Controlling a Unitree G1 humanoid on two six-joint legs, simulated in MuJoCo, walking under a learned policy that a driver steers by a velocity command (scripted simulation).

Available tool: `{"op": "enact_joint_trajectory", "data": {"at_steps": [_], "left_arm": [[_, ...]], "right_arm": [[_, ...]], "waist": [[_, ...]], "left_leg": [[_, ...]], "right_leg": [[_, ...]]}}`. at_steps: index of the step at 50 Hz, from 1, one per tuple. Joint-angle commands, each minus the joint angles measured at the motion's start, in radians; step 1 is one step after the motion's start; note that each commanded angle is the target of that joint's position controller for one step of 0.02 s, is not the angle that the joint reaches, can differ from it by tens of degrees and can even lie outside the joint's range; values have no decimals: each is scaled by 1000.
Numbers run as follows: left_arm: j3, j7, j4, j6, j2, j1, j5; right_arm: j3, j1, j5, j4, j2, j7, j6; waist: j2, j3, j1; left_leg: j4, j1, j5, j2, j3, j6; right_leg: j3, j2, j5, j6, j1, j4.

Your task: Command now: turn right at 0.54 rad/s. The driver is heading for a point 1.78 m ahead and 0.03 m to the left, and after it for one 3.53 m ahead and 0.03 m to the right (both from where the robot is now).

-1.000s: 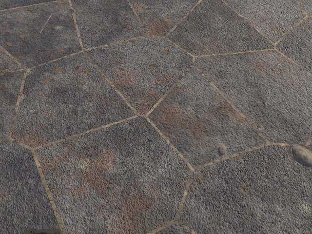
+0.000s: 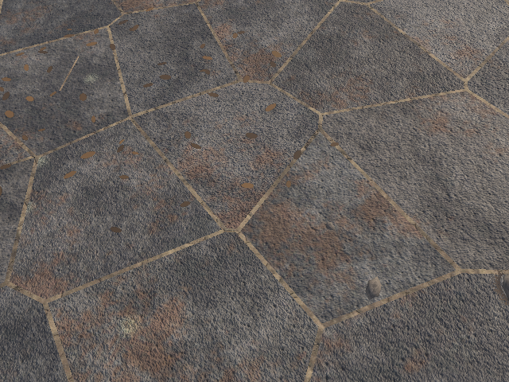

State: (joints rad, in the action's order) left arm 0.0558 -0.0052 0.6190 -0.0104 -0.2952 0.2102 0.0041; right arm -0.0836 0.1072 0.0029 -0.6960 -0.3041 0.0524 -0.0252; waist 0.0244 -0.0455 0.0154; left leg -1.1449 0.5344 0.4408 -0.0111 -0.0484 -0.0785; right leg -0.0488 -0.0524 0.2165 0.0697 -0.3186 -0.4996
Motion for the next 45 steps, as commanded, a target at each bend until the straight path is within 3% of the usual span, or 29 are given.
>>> {"op": "enact_joint_trajectory", "data": {"at_steps": [1,7,13,15,16,17,18,19,21,22,24,26,27,29,31,32,33,34,36,38,39,41,43,45], "left_arm": [[47,-23,-75,1,-163,-19,4],[60,-30,-88,-18,-182,-36,1],[65,-17,-100,-33,-183,-67,11],[57,-22,-100,-38,-161,-84,22],[45,-22,-93,-37,-124,-42,14],[37,-21,-103,-29,-94,-6,10],[61,-24,-104,-17,-172,-26,-5],[77,-21,-81,-15,-212,-6,-1],[72,-24,-38,-29,-167,15,0],[62,-23,-33,-34,-135,17,2],[43,-20,-40,-33,-89,-11,8],[13,-15,-46,-28,-21,-41,-7],[7,-12,-50,-24,-6,-67,-8],[25,-13,-30,-19,-50,-45,4],[40,-19,-7,-13,-96,3,0],[49,-30,-12,-13,-141,38,-8],[67,-35,2,-17,-213,38,-19],[64,-30,3,-19,-176,43,-26],[55,-33,-14,-15,-141,-4,-26],[50,-42,-21,2,-131,-10,-22],[50,-44,-17,9,-132,-13,-18],[56,-43,-15,11,-141,-55,-6],[61,-40,-15,1,-150,-83,-2],[65,-39,-8,-8,-159,-76,5]], "right_arm": [[-15,0,-6,55,-60,-1,16],[-13,-34,-8,56,-63,-15,29],[-23,5,-18,48,-79,-40,60],[-27,70,-11,23,-83,-47,68],[-36,82,6,28,-129,-45,66],[-45,35,28,44,-204,-39,56],[-41,43,46,51,-171,-42,60],[-27,5,32,64,-134,-37,62],[-11,-40,0,66,-89,-30,57],[-2,-33,-6,62,-79,-29,55],[5,-6,2,49,-68,-28,46],[17,-6,5,38,-48,-32,40],[11,21,1,30,-70,-35,33],[0,53,-11,24,-119,-38,22],[-6,86,-32,18,-143,-38,28],[-2,88,-23,24,-135,-43,40],[7,83,-16,45,-93,-48,55],[14,45,-17,48,-79,-48,60],[1,26,-20,59,-97,-46,47],[-12,27,-21,70,-101,-44,26],[-15,38,-25,72,-94,-46,15],[-7,55,-27,72,-63,-50,-2],[1,46,-27,88,-51,-61,-9],[-4,49,-32,107,-69,-75,-13]], "waist": [[-125,158,-13],[-171,118,8],[-191,130,1],[-169,146,-35],[-75,165,-18],[188,119,40],[223,106,1],[147,93,14],[97,69,22],[97,64,14],[112,73,-2],[147,101,-11],[179,94,-35],[180,82,-35],[142,74,-16],[80,112,-10],[-102,118,-40],[-183,126,-7],[-227,74,-2],[-243,52,13],[-202,46,5],[-164,45,-11],[-182,62,-5],[-199,88,1]], "left_leg": [[92,66,-76,1,-38,-16],[336,-39,-89,-22,-56,-15],[559,-170,-92,-44,-55,25],[765,-316,-268,-16,-35,58],[808,-418,-332,120,-147,108],[848,-443,-490,294,-366,238],[867,-354,-528,408,-491,374],[856,-332,-494,378,-427,373],[828,-348,-424,257,-277,289],[818,-358,-475,242,-246,287],[810,-378,-518,203,-179,285],[797,-376,-502,167,-148,267],[795,-373,-492,163,-163,271],[769,-370,-489,169,-215,273],[755,-310,-503,160,-254,231],[726,-240,-457,147,-244,183],[657,-158,-340,50,-121,123],[574,-161,-191,-4,-40,78],[431,-89,-71,-13,7,60],[200,-1,135,12,2,48],[133,31,161,27,-8,41],[163,16,101,47,11,27],[255,-65,31,49,56,23],[363,-128,-20,37,88,34]], "right_leg": [[-279,231,-430,157,221,131],[-381,206,-113,155,129,159],[-498,186,-161,140,136,118],[-459,141,-143,86,94,59],[-390,86,18,32,10,-37],[-187,-83,308,-35,-164,-223],[-138,-74,444,-90,-201,-469],[-155,-46,386,-111,-202,-596],[-146,-43,276,-144,-224,-671],[-144,-42,252,-157,-229,-677],[-96,-25,228,-169,-187,-568],[-33,38,237,-176,-61,-317],[-3,37,265,-177,-15,-215],[31,14,159,-168,61,-15],[8,19,-50,-119,192,174],[-47,103,-166,-85,296,136],[-103,183,-229,-22,298,68],[-145,225,-185,42,243,103],[-215,306,-190,106,210,152],[-256,395,-391,168,217,150],[-239,409,-465,178,224,143],[-147,369,-482,149,217,130],[-72,336,-475,130,190,119],[-44,337,-460,120,200,92]]}}
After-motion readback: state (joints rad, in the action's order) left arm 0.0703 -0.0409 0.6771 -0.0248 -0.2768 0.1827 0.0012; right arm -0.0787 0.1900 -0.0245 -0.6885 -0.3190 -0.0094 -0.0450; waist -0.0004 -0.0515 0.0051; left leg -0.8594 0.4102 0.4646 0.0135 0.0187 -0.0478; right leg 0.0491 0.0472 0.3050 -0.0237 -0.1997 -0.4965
